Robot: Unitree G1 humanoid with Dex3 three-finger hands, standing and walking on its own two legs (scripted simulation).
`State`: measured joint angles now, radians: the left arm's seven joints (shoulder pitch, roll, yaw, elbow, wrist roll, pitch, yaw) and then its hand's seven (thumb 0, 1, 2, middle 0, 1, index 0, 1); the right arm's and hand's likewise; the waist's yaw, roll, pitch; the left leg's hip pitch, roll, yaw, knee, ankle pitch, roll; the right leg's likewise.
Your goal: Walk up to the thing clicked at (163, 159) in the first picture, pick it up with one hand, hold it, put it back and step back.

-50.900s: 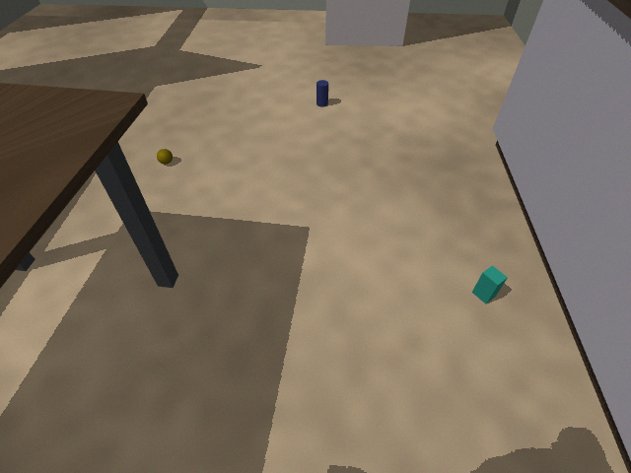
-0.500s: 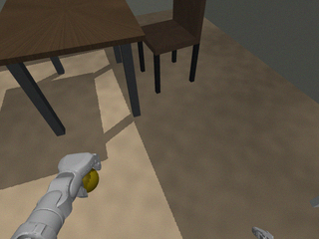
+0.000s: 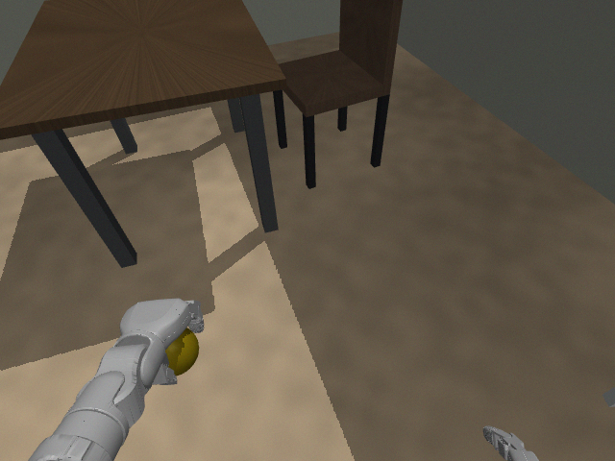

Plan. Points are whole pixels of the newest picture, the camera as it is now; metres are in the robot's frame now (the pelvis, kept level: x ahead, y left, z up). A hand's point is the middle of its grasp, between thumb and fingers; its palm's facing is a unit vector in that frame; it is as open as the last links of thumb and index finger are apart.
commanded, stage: hold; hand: left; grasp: from above
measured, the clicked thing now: (173, 350) +0.31 +0.23 -0.08
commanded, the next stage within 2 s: crouch in 0.86 s
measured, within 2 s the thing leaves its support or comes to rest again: neither
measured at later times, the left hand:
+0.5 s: hand (157, 356) +0.28 +0.23 -0.03, palm faces -0.46 -0.05 -0.89, open 9.9 cm
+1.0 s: hand (154, 350) +0.29 +0.23 -0.03, palm faces -0.45 -0.05 -0.89, open 10.0 cm
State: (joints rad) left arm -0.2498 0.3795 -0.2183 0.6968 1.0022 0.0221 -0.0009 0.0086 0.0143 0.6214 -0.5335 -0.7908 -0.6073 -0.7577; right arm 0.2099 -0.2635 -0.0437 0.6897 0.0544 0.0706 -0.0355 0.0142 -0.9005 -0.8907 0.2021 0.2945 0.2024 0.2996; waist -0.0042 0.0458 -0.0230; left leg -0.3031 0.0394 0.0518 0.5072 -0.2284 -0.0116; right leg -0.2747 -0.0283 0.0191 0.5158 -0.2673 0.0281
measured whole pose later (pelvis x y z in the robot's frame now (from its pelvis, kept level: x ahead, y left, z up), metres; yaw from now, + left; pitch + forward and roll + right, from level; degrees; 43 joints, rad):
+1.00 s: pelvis +0.00 +0.00 +0.00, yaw +0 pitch +0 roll +0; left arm -0.24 0.40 -0.21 0.66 1.00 0.01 -0.03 0.01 -0.03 0.72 -0.50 -0.84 -0.57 -0.81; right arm 0.20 -0.25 -0.04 0.69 0.06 0.07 -0.05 0.01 -0.91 -0.90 0.20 0.29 0.20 0.30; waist 0.01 0.05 -0.01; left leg -0.26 0.04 0.06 0.46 -0.20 -0.01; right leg -0.23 -0.03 0.02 0.46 -0.24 0.03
